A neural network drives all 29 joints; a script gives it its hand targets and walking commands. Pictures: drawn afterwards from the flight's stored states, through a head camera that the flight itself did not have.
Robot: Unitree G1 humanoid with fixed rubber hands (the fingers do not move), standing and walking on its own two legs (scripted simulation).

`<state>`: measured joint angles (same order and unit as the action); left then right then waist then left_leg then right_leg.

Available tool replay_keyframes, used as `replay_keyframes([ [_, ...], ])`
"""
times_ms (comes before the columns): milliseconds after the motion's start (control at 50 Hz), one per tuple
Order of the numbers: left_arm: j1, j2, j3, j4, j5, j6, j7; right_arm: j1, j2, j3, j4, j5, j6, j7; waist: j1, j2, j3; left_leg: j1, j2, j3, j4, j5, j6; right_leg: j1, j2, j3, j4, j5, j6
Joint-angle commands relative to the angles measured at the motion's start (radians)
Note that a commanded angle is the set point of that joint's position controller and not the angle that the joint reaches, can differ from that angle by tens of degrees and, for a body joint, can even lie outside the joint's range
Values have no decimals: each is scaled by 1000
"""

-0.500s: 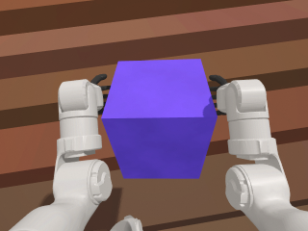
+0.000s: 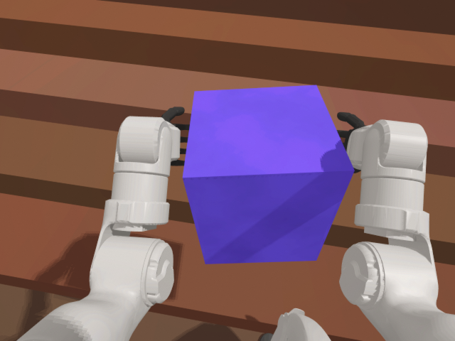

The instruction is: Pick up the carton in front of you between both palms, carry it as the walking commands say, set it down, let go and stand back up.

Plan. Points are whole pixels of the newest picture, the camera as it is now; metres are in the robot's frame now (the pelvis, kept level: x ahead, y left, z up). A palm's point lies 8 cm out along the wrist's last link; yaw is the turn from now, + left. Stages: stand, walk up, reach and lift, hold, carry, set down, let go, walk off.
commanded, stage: carry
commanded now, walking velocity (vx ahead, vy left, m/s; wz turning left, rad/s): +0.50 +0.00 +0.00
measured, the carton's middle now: (257, 179) +0.38 +0.04 +0.08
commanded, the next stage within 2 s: none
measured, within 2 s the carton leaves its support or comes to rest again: neither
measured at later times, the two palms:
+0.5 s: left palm out of the picture +0.67 +0.20 +0.34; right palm out of the picture +0.65 -0.10 +0.32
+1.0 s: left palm out of the picture +0.92 +0.25 +0.47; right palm out of the picture +0.91 -0.05 +0.49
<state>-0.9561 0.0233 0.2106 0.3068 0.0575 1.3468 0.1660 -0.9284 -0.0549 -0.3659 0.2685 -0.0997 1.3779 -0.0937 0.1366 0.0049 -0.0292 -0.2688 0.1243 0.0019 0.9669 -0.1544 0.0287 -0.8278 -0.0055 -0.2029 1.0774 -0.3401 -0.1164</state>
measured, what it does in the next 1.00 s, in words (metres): climbs: left foot 0.15 m higher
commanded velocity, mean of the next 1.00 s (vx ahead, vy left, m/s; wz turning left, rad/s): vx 0.50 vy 0.00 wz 0.00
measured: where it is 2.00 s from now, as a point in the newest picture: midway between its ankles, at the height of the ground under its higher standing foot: (238, 90)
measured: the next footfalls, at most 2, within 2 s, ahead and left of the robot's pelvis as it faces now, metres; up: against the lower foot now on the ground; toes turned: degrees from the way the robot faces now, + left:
left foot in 0.50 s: +0.49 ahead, +0.17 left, +0.15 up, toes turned +6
right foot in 1.08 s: +0.80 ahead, -0.02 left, +0.31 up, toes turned -6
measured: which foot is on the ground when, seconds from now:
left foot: up 0.00-0.48, down 0.50-1.00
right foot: down 0.00-0.50, up 0.52-1.00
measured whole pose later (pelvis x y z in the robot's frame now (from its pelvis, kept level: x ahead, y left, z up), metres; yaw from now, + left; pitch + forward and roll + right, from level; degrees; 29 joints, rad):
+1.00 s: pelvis +0.54 +0.08 +0.27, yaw +0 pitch +3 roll -4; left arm -0.99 0.07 0.23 0.26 0.06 1.41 0.15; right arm -0.94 -0.04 -0.32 0.22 -0.06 1.40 -0.12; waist 0.00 -0.03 -0.09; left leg -0.04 0.07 0.10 0.26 -0.28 0.05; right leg -1.25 -0.11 -0.16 1.66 -0.34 -0.12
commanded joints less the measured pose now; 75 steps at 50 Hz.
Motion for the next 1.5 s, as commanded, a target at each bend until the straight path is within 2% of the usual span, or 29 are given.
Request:
replay_keyframes([
  [0,-878,-1262,-516,-222,-558,-43,-271,-718,1037,435,-74,320,-47,195,-28,-133,-793,-414,-217,-197,947,-23,28,963,-267,865,-554,436,-279],
  [80,-921,-1287,-549,-334,-609,-64,-293,-769,1018,496,-200,323,-62,162,-67,-70,-549,-629,-113,-114,875,-48,96,870,-236,627,-605,17,-129],
  [160,-790,-1219,-532,-302,-539,-43,-285,-699,1020,578,-225,338,-58,150,-60,1,-516,-715,-71,-15,619,-156,83,932,-271,498,-640,234,-141],
  [220,-705,-1122,-500,-255,-490,-15,-278,-692,1022,619,-195,374,-34,152,9,-153,-494,-1117,-76,4,1126,-347,109,1146,-377,583,-697,370,-231],
  [260,-683,-1066,-477,-215,-460,0,-279,-699,1015,620,-150,385,-21,154,29,-99,-421,-1395,-45,-62,1288,-473,123,1273,-402,587,-710,239,-195],
  [340,-744,-1014,-432,-194,-467,19,-298,-755,996,609,-104,408,-7,143,-70,-101,-246,-1078,-14,148,832,-270,55,809,-207,298,-931,-32,-86],
  [380,-758,-1010,-406,-159,-449,32,-299,-788,1045,613,-84,441,0,137,-123,-219,-259,-579,-26,213,432,-223,87,506,-150,78,-1081,413,-85],
  [440,-693,-1014,-343,-63,-408,42,-300,-751,1101,580,-32,469,-4,136,-284,-372,-530,-206,-188,329,234,-74,138,755,-195,-19,-680,1645,-55],
  [460,-689,-1019,-331,-49,-390,36,-300,-764,1131,573,-45,483,-14,141,-351,-314,-609,-74,-232,329,8,-84,125,822,-191,-47,-420,1672,-28],
  [480,-690,-1015,-312,-50,-375,24,-297,-788,1153,578,-69,500,-26,154,-365,-196,-621,53,-257,198,-245,-112,104,764,-140,3,-171,1360,6],
  [500,-640,-1057,-299,-24,-339,14,-293,-810,1189,594,-65,523,-37,169,-228,133,-668,349,115,-494,-444,195,213,366,-2,106,177,323,106],
  [520,-612,-1002,-279,-26,-308,5,-286,-830,1229,603,-78,562,-52,185,-255,254,-775,362,174,-836,-557,293,336,255,99,286,625,142,112],
  [620,-753,-1020,-361,-240,-320,-16,-229,-972,1293,676,-287,639,-84,221,-172,79,-533,259,101,-446,-494,-186,202,-53,-7,307,760,162,-3],
  [700,-682,-1021,-432,-283,-337,-9,-215,-834,1222,663,-283,581,-65,203,-196,-8,-502,374,134,-353,-535,-49,238,-198,-33,232,593,51,1],
  [780,-656,-1019,-488,-231,-375,18,-222,-722,1090,621,-221,496,-30,194,-253,114,-486,598,223,-374,-591,114,315,-601,-36,161,1054,-114,-9],
  [860,-718,-1017,-492,-158,-403,34,-227,-755,1030,594,-170,473,-11,206,-194,1,-300,469,127,-234,-658,-192,181,-740,-102,152,998,-128,-6],
  [900,-743,-1036,-475,-131,-423,37,-223,-772,1007,564,-144,468,-3,214,-157,100,-234,267,61,-133,-731,-230,159,-590,-98,87,839,-7,22],
  [940,-779,-1062,-471,-108,-442,42,-218,-758,977,514,-103,451,6,216,-170,170,-229,122,37,-27,-938,38,202,-300,-85,-33,556,-30,12],
  [1000,-760,-1133,-454,-43,-468,35,-214,-695,988,454,-3,408,14,220,-99,276,-397,168,30,182,-714,1280,179,134,25,-113,215,132,-57],
  [1040,-766,-1175,-444,-58,-483,15,-222,-715,1019,451,10,389,3,223,13,322,-564,354,84,215,-426,1678,140,321,99,-143,-8,81,-62],
  [1060,-797,-1197,-448,-87,-498,1,-230,-728,1037,451,-1,394,-9,225,62,253,-621,375,63,233,-188,1583,110,482,140,-108,-263,118,-41],
  [1080,-822,-1228,-460,-121,-509,-15,-239,-737,1039,462,-34,385,-23,222,47,152,-648,183,0,121,76,1088,51,686,50,209,-409,282,-85],
  [1100,-844,-1221,-476,-151,-511,-38,-250,-703,1073,446,-30,373,-37,218,10,-283,-758,-304,-247,35,660,40,-56,1008,-284,871,-611,684,-327],
  [1120,-845,-1276,-488,-146,-551,-43,-262,-709,1022,421,-28,339,-47,203,-11,-196,-816,-367,-251,-172,957,-15,-14,1015,-283,928,-598,659,-352],
  [1220,-889,-1291,-539,-320,-605,-72,-282,-734,1017,481,-187,330,-60,164,-64,-29,-540,-642,-134,-130,886,-54,93,905,-225,618,-603,64,-139],
  [1300,-774,-1222,-525,-319,-541,-51,-275,-679,1025,571,-228,349,-52,150,-59,-11,-484,-745,-82,-42,645,-196,66,929,-262,506,-654,163,-139],
  [1340,-731,-1155,-512,-313,-509,-30,-268,-665,1032,613,-217,377,-38,150,-20,-115,-489,-927,-85,33,928,-235,84,1029,-321,527,-706,389,-209],
  [1400,-675,-1050,-476,-256,-453,-2,-266,-679,1031,636,-166,403,-15,150,22,-112,-412,-1390,-42,-55,1283,-464,112,1252,-387,574,-720,198,-190],
  [1480,-717,-987,-430,-233,-451,22,-282,-738,1016,630,-124,429,-1,138,-93,-125,-264,-1039,0,117,818,-279,53,789,-217,305,-960,18,-85],
])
